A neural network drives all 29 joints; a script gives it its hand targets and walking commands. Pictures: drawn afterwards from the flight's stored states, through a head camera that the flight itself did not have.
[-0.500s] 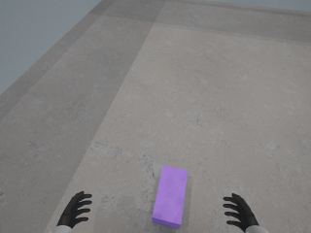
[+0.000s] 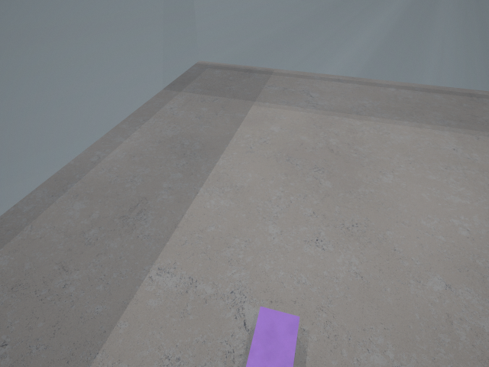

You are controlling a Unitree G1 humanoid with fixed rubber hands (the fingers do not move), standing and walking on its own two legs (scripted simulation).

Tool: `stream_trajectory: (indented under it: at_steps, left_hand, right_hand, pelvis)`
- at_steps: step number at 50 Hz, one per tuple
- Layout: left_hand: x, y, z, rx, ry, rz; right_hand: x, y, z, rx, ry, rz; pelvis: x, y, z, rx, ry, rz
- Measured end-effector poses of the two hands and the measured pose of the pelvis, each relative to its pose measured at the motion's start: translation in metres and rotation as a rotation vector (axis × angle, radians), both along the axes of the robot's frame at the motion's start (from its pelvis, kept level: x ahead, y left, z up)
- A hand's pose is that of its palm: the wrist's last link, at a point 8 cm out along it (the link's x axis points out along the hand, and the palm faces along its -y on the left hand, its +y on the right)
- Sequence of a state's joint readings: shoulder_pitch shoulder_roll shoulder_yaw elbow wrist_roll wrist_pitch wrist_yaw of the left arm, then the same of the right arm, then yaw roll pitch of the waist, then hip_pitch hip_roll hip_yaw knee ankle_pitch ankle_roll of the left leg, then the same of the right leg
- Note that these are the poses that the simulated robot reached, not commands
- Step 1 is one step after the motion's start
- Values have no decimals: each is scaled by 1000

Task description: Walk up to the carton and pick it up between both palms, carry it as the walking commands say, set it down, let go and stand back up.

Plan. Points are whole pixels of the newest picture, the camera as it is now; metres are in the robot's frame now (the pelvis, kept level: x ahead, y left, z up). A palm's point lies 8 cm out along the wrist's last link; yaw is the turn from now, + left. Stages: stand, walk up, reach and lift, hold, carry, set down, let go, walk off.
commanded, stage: stand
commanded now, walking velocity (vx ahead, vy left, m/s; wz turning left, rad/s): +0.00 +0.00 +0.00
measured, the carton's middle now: (271, 359) +0.40 -0.08 -0.70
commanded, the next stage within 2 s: none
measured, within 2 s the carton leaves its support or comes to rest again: neither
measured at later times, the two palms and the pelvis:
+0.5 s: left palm out of the picture +0.02 +0.29 -0.12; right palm out of the picture +0.03 -0.29 -0.11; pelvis -0.03 +0.00 +0.00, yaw +0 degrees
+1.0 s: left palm out of the picture +0.02 +0.29 -0.12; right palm out of the picture +0.01 -0.29 -0.11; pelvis -0.04 +0.01 +0.00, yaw -1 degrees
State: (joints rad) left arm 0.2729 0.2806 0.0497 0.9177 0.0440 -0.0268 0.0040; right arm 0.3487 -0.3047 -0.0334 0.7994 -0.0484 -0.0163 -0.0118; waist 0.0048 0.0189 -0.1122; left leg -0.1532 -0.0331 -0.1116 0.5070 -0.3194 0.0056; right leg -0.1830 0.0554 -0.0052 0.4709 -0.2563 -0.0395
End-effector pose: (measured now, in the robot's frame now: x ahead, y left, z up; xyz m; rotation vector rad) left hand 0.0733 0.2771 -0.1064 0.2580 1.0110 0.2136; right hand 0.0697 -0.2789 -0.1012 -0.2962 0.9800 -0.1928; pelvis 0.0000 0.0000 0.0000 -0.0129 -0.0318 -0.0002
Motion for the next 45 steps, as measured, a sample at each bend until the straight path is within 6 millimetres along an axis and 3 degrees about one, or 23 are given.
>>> stream_trajectory:
  at_steps: [31,39,45]
  left_hand:
    - [-73,8,-16,-12,193,18]
    - [-72,7,-18,-20,194,12]
    - [-64,12,-15,-16,182,12]
  right_hand:
    - [-56,-9,-10,-22,121,-3]
    - [-71,-3,-15,-8,178,-13]
    - [-68,-4,-13,-16,182,-15]
  pelvis:
    - [-37,4,1,8,-35,-2]
    - [-40,6,2,11,-37,-7]
    - [-41,7,3,13,-37,-9]
